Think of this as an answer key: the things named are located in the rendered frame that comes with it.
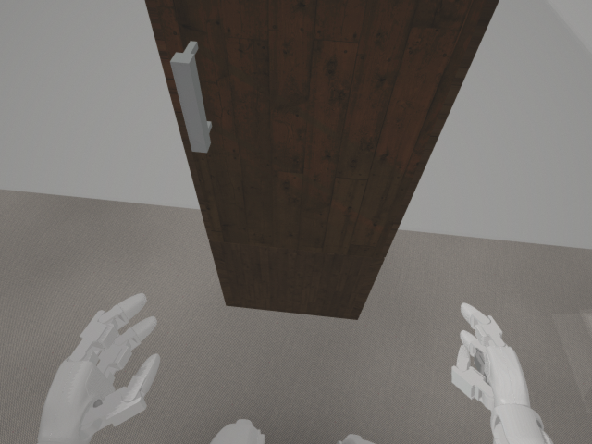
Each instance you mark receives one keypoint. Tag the robot right hand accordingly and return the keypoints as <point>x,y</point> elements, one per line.
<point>497,364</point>

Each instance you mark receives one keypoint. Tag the cupboard door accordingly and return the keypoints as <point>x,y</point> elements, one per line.
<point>321,111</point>

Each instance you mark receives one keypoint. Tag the right robot forearm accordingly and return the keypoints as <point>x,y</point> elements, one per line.
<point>517,424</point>

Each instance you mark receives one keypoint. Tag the left robot thigh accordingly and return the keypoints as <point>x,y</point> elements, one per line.
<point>239,434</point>

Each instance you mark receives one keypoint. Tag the robot left hand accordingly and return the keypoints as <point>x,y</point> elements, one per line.
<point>68,415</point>

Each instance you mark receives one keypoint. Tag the handle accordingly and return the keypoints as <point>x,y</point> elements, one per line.
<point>190,97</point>

